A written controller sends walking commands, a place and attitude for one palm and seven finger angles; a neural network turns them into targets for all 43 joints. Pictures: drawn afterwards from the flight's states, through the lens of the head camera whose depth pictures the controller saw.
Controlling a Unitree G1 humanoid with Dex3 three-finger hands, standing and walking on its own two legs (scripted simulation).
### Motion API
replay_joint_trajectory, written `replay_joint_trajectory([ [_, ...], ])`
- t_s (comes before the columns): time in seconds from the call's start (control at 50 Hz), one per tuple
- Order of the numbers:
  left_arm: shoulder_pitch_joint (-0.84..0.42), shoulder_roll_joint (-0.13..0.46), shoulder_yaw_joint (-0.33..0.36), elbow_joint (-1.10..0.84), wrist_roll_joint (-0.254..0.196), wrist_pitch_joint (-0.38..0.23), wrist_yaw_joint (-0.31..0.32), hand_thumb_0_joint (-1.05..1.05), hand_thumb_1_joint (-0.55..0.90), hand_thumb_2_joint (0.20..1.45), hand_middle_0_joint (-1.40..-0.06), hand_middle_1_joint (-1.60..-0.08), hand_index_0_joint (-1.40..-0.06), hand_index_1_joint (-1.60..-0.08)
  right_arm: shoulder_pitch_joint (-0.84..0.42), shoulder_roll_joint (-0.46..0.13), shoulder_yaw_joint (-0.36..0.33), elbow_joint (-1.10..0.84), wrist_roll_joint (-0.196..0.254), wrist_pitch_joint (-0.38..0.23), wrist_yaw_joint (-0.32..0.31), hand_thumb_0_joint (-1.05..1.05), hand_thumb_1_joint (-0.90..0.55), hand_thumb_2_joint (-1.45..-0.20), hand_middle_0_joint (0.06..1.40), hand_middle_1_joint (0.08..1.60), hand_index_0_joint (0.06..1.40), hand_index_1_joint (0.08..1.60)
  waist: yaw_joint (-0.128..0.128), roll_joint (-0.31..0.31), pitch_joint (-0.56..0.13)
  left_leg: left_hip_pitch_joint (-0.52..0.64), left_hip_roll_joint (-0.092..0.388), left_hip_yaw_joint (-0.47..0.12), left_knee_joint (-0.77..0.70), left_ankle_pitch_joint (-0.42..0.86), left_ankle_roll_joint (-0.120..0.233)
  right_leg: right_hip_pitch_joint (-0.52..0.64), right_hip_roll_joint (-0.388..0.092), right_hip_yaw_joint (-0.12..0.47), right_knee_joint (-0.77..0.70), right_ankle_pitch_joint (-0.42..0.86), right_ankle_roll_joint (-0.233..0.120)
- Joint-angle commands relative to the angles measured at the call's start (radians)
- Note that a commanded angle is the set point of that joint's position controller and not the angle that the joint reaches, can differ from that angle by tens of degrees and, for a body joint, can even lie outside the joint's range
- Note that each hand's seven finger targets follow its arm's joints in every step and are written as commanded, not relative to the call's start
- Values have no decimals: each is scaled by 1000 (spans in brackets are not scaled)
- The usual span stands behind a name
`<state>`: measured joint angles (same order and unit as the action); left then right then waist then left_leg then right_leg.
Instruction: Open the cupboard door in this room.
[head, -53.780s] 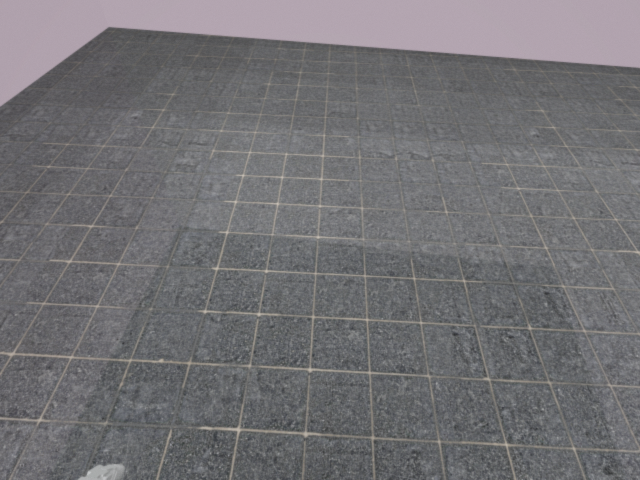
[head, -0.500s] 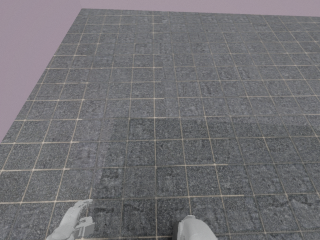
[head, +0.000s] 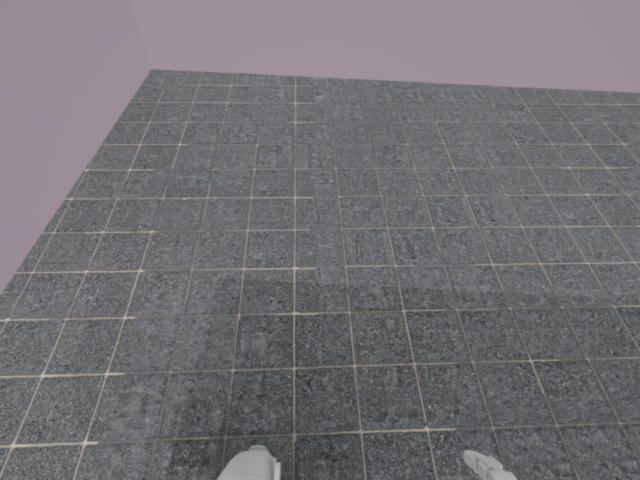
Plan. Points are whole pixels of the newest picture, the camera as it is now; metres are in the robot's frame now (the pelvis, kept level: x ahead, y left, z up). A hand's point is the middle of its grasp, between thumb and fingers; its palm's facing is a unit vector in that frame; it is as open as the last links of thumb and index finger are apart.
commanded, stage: walk to a spot facing it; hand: left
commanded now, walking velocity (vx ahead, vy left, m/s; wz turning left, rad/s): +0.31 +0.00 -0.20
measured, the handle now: out of the picture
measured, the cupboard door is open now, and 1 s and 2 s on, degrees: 40 40 40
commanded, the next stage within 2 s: turn to face it in 0.14 s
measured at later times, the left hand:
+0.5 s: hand (238, 344) +0.35 +0.18 -0.17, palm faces -0.05 -0.97 -0.24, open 7.3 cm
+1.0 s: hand (219, 354) +0.32 +0.20 -0.17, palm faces +0.31 -0.91 -0.28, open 7.4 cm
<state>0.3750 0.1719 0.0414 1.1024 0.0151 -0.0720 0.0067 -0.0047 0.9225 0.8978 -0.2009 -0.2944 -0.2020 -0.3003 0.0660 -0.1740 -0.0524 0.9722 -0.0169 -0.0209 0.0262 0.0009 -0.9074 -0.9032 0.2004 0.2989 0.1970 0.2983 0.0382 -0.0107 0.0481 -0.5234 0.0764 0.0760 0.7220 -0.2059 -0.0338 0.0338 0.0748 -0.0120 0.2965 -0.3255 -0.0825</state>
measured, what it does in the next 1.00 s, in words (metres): walks ahead, turning left: left foot, then right foot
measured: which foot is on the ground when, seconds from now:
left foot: up 0.00-0.06, down 0.08-0.44, up 0.46-0.68, down 0.70-1.00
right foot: down 0.00-0.08, up 0.10-0.42, down 0.44-0.70, up 0.72-0.98, down 1.00-1.00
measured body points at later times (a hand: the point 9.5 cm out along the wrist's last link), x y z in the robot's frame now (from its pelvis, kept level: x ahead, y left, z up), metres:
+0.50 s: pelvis +0.21 -0.01 -0.02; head +0.24 -0.02 +0.43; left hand +0.35 +0.23 -0.15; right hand +0.10 -0.23 -0.17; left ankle +0.14 +0.11 -0.71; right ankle +0.26 -0.13 -0.74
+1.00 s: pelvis +0.29 -0.03 -0.01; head +0.33 -0.02 +0.43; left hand +0.31 +0.25 -0.15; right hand +0.43 -0.26 -0.16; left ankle +0.27 +0.12 -0.74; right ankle +0.32 -0.14 -0.74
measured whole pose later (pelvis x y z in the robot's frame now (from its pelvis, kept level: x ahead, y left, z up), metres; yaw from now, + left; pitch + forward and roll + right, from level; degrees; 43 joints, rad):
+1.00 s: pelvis +0.29 -0.03 -0.01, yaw +17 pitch +2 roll +0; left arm 0.16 0.23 0.07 0.92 0.01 0.02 0.01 0.01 0.91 0.90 -0.20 -0.29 -0.20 -0.30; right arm 0.19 -0.23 -0.07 0.92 -0.02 0.03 0.00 0.00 -0.90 -0.90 0.21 0.30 0.20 0.30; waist -0.02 0.01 0.05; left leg -0.37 0.01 -0.04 0.60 -0.27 -0.03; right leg -0.34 -0.04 -0.05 0.64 -0.35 0.07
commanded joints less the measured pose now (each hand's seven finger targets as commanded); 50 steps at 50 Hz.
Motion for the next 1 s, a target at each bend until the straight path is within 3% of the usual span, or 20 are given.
replay_joint_trajectory([
  [0.0,23,148,30,-21,-1,-20,8,0,900,900,-200,-300,-200,-300,86,-89,-15,-27,-7,-35,-15,0,-900,-900,200,300,200,300,-90,-46,-11,230,-74,64,-189,20,40,-47,-262,111,165,844,-51],
  [0.02,18,138,29,-30,-7,-20,7,0,900,900,-200,-300,-200,-300,237,-125,-23,17,-15,-40,-27,0,-900,-900,200,300,200,300,-151,-22,-86,484,-39,20,-225,93,75,-189,-228,81,353,781,-18],
  [0.06,47,68,13,-78,-16,-28,-6,0,900,900,-200,-300,-200,-300,469,-279,-51,59,-25,-39,-42,0,-900,-900,200,300,200,300,-180,255,-272,806,430,-553,-361,240,298,-588,-28,-15,951,-200,36],
  [0.08,-16,83,19,-95,-5,-22,-1,0,900,900,-200,-300,-200,-300,415,-267,-48,46,-14,-33,-45,0,-900,-900,200,300,200,300,-163,125,-177,650,432,-539,-402,143,297,-647,-77,39,1055,-204,31],
  [0.14,-71,41,26,-94,13,17,-24,0,900,900,-200,-300,-200,-300,261,-117,-7,2,-15,-55,-51,0,-900,-900,200,300,200,300,-69,130,29,326,309,-289,-516,27,190,-659,-176,53,1021,-11,60],
  [0.22,-64,5,28,-108,15,54,-41,0,900,900,-200,-300,-200,-300,262,-127,-5,15,-9,-62,-54,0,-900,-900,200,300,200,300,-28,115,-31,292,234,-42,-510,207,163,-548,-191,-9,734,50,86],
  [0.36,-89,46,15,-92,12,34,-19,0,900,900,-200,-300,-200,-300,313,-106,10,71,-3,-28,-49,0,-900,-900,200,300,200,300,-8,100,-28,189,113,-37,-332,189,112,-170,-113,-115,230,226,97],
  [0.42,32,251,49,-61,8,26,5,0,900,900,-200,-300,-200,-300,353,-52,13,56,5,-5,-37,0,-900,-900,200,300,200,300,34,-193,-97,-30,-62,71,73,-406,-2,59,-530,202,97,494,-66],
  [0.44,40,253,58,-65,5,24,13,0,900,900,-200,-300,-200,-300,314,-43,10,44,9,5,-45,0,-900,-900,200,300,200,300,63,-269,-144,-47,-37,15,293,-496,-4,53,-588,264,66,592,-128],
  [0.46,3,233,55,-74,5,24,23,0,900,900,-200,-300,-200,-300,289,-65,4,36,12,9,-46,0,-900,-900,200,300,200,300,52,-348,-145,-90,-8,-35,413,-471,-6,42,-577,247,73,667,-139],
  [0.5,-117,185,48,-122,6,45,36,0,900,900,-200,-300,-200,-300,273,-57,-1,35,16,22,-37,0,-900,-900,200,300,200,300,4,-205,-128,-44,40,-69,412,-393,-5,-60,-532,64,87,587,-94],
  [0.62,-248,180,54,-183,4,63,21,0,900,900,-200,-300,-200,-300,365,-28,1,32,-3,50,-11,0,-900,-900,200,300,200,300,-93,-89,-25,242,-26,91,-92,-63,-13,-350,-417,-180,202,192,48],
  [0.64,-245,162,52,-194,-3,72,17,0,900,900,-200,-300,-200,-300,393,-68,-9,30,-6,45,-9,0,-900,-900,200,300,200,300,-108,24,-38,307,-3,29,-216,24,2,-393,-380,-201,318,92,82],
  [0.66,-216,105,47,-221,-12,85,11,0,900,900,-200,-300,-200,-300,412,-175,-34,8,-17,35,-14,0,-900,-900,200,300,200,300,-111,335,-51,334,213,-326,-339,212,110,-542,-244,-234,531,-201,158],
  [0.68,-283,86,36,-267,-9,90,12,0,900,900,-200,-300,-200,-300,439,-248,-53,-2,-24,32,-31,0,-900,-900,200,300,200,300,-155,370,-79,324,366,-549,-423,289,241,-609,-174,-116,738,-383,162],
  [0.7,-329,90,33,-290,1,91,13,0,900,900,-200,-300,-200,-300,426,-250,-56,-12,-23,26,-40,0,-900,-900,200,300,200,300,-145,229,-81,302,361,-572,-423,178,264,-634,-178,-44,851,-316,148],
  [0.8,-267,79,43,-237,-3,81,3,0,900,900,-200,-300,-200,-300,246,-203,-45,-64,-13,8,-54,0,-900,-900,200,300,200,300,-72,185,-122,367,198,-291,-325,448,187,-618,-162,0,785,-126,168],
  [0.94,-115,106,49,-226,-5,74,8,0,900,900,-200,-300,-200,-300,100,-236,-68,-120,-6,45,-37,0,-900,-900,200,300,200,300,-20,165,-118,194,117,-297,-258,210,140,-247,-84,-63,237,42,148],
  [0.96,-69,160,58,-224,4,63,15,0,900,900,-200,-300,-200,-300,82,-199,-65,-136,3,48,-31,0,-900,-900,200,300,200,300,4,16,-117,82,39,-244,-152,53,84,-123,-178,26,62,91,126],
  [0.98,-54,264,79,-228,20,54,24,0,900,900,-200,-300,-200,-300,82,-126,-53,-164,10,48,-21,0,-900,-900,200,300,200,300,8,-318,-89,-115,-126,-68,92,-296,-7,-52,-470,341,-46,158,18],
])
